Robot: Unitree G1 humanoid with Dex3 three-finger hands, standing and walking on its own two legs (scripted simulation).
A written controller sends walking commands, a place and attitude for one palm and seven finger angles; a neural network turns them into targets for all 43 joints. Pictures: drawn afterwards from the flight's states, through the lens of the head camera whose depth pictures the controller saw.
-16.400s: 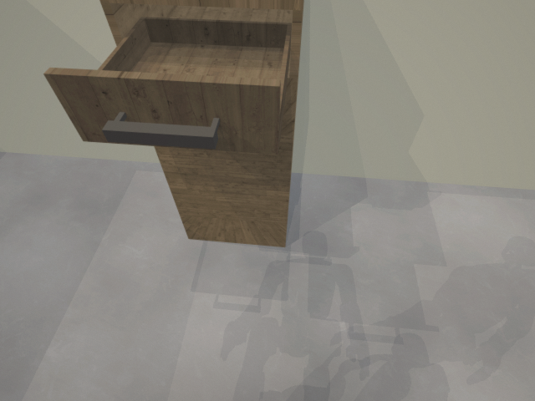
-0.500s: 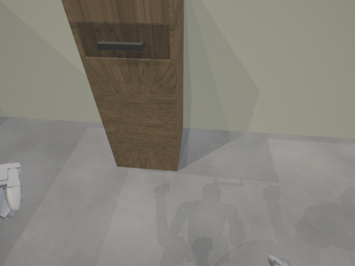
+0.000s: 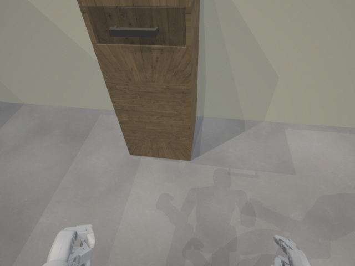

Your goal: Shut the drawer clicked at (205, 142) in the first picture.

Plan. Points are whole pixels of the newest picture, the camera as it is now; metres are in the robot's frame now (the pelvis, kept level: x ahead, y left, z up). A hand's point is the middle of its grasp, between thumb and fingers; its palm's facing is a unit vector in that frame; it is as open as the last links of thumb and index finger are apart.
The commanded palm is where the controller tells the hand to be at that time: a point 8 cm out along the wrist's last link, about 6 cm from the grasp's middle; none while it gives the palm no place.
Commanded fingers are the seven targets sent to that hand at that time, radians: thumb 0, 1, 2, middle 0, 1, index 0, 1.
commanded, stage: let the arm hang, fingers relaxed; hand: left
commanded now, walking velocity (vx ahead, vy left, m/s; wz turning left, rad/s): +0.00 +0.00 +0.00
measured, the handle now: (134, 30) +0.91 +0.21 +0.14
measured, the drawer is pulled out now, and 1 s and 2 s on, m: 0.00 0.00 0.00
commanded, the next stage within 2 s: look to check the result in 0.92 s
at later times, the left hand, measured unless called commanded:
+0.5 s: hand out of the picture -0.03 +0.22 -0.15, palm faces +0.01 -0.97 -0.25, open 6.3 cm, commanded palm none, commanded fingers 0.00 0.90 0.90 -0.20 -0.30 -0.20 -0.30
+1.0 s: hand out of the picture -0.01 +0.17 -0.15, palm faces +0.01 -0.98 -0.19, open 7.3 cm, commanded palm none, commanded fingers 0.00 0.90 0.90 -0.20 -0.30 -0.20 -0.30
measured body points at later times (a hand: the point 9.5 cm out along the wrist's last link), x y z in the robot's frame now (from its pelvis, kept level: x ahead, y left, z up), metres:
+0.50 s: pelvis +0.00 +0.02 +0.02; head +0.01 +0.01 +0.47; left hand -0.03 +0.27 -0.13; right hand +0.00 -0.20 -0.15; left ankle +0.02 +0.11 -0.72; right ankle +0.00 -0.10 -0.72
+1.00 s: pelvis +0.00 +0.00 +0.02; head +0.01 -0.01 +0.47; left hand -0.01 +0.22 -0.14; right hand -0.04 -0.20 -0.15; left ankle +0.02 +0.11 -0.72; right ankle +0.00 -0.10 -0.72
